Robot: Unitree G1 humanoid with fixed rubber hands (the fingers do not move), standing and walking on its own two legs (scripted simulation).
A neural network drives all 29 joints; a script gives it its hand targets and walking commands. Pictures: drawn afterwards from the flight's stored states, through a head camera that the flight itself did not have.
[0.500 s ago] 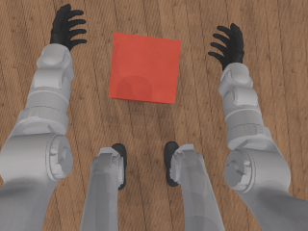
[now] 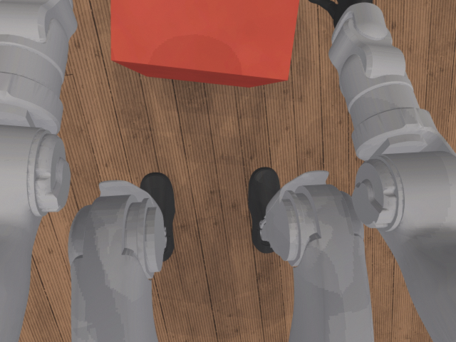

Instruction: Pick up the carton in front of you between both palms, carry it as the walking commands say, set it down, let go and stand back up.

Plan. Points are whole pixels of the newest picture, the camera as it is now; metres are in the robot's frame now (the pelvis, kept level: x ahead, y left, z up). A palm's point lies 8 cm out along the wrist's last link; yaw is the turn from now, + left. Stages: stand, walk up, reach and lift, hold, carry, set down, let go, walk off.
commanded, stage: reach and lift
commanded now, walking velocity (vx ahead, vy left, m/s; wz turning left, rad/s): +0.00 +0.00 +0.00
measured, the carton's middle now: (205, 9) +0.55 +0.02 -0.26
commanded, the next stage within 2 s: none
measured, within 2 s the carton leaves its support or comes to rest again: leaves its support in 0.90 s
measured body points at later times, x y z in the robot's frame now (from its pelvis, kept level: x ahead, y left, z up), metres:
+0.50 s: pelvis +0.01 +0.00 -0.01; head +0.38 +0.02 +0.23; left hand +0.58 +0.18 -0.20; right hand +0.56 -0.15 -0.20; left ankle +0.12 +0.12 -0.35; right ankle +0.13 -0.13 -0.35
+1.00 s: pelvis +0.01 +0.00 -0.02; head +0.37 +0.03 +0.25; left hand +0.57 +0.16 -0.17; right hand +0.57 -0.14 -0.16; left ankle +0.12 +0.12 -0.35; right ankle +0.13 -0.13 -0.35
